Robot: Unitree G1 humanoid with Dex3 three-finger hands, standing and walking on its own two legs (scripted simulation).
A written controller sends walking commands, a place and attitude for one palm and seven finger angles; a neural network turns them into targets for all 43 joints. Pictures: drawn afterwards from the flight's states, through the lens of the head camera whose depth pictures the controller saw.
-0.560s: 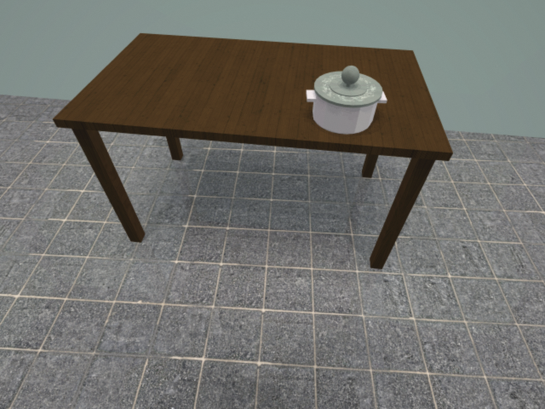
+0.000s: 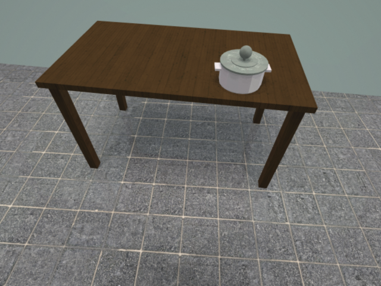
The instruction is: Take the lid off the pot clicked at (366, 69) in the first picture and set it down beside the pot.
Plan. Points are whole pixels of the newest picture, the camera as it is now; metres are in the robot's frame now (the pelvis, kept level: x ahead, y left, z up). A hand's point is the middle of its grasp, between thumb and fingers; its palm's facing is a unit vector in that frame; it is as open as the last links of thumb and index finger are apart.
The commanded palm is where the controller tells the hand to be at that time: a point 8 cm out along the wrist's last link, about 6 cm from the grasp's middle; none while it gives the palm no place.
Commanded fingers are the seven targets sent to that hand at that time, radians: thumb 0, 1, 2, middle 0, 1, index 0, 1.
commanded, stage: look at it before walking up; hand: left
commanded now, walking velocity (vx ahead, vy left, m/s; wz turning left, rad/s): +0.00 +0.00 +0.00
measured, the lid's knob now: (245, 52) +0.96 -0.17 +0.03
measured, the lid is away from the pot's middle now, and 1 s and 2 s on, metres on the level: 0.00 0.00 0.00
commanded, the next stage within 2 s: walk to a spot facing it in 0.08 s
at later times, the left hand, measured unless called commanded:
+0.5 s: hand out of the picture +0.06 +0.20 -0.18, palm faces -0.10 -0.96 -0.27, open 7.4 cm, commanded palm none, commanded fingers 0.00 0.90 0.90 -0.20 -0.30 -0.20 -0.30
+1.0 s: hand out of the picture +0.09 +0.16 -0.16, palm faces -0.28 -0.92 -0.27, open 7.4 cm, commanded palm none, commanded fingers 0.00 0.90 0.90 -0.20 -0.30 -0.20 -0.30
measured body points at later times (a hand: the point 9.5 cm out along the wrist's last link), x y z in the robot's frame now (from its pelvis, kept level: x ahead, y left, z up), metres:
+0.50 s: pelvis +0.00 -0.01 -0.02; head +0.02 -0.02 +0.43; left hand +0.06 +0.25 -0.16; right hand +0.04 -0.27 -0.16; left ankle +0.00 +0.12 -0.75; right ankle -0.01 -0.11 -0.74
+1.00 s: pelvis -0.01 -0.02 +0.00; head +0.02 -0.05 +0.45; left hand +0.10 +0.21 -0.14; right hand +0.02 -0.30 -0.14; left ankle +0.04 +0.14 -0.69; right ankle -0.01 -0.10 -0.75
